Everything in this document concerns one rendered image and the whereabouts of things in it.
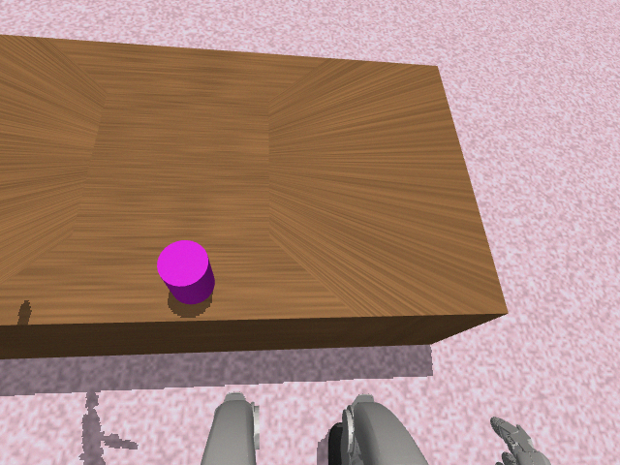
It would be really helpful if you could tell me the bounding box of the can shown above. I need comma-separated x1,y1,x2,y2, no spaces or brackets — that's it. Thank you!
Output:
157,240,215,304

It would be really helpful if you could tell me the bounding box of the right robot hand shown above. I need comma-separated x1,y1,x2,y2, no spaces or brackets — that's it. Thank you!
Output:
490,417,551,465

